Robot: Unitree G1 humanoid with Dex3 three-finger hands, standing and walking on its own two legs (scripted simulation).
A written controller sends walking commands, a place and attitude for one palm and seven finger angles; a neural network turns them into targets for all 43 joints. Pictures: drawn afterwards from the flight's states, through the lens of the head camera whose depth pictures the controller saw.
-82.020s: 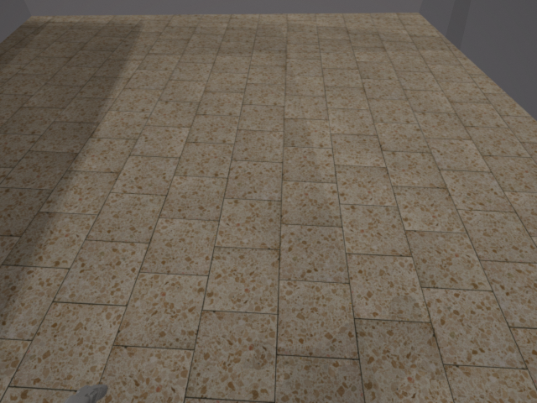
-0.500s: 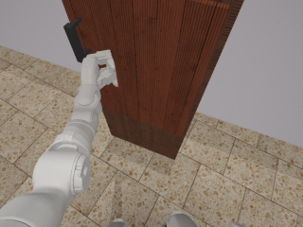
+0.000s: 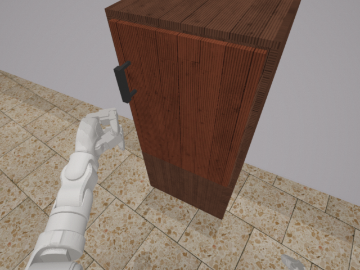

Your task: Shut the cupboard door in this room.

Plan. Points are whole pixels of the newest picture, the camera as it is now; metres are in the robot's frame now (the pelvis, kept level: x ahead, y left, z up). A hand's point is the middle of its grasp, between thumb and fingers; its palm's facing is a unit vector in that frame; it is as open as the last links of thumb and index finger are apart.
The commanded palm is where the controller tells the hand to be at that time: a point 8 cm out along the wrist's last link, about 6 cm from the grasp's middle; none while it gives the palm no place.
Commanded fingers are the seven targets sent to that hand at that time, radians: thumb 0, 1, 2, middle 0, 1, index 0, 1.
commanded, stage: draw the hand back to the body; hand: left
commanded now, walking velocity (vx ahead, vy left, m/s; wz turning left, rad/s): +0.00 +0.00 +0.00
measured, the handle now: (127, 82) +0.64 +0.19 +0.07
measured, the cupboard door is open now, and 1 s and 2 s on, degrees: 0 0 0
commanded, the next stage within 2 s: step back with the hand held close in 1.10 s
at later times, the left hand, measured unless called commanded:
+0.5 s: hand (48, 175) +0.25 +0.23 +0.16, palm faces +0.34 -0.89 -0.31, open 4.4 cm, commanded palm +0.20 +0.28 +0.18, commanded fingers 0.00 0.90 0.90 -0.47 -0.60 -0.47 -0.60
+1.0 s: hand out of the picture +0.19 +0.27 +0.18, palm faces +0.50 -0.78 -0.39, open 7.3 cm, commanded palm +0.14 +0.31 +0.20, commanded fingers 0.00 0.90 0.90 -0.20 -0.30 -0.20 -0.30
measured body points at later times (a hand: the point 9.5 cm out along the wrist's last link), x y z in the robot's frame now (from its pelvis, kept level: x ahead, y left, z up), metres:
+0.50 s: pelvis +0.01 +0.00 +0.03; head -0.01 -0.02 +0.47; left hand +0.23 +0.28 +0.18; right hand +0.21 -0.20 -0.06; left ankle -0.01 +0.12 -0.72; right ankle +0.01 -0.12 -0.72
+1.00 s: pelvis +0.01 +0.00 +0.02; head -0.02 -0.02 +0.47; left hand +0.16 +0.31 +0.20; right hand +0.20 -0.21 -0.06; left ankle -0.01 +0.12 -0.72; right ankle +0.01 -0.12 -0.72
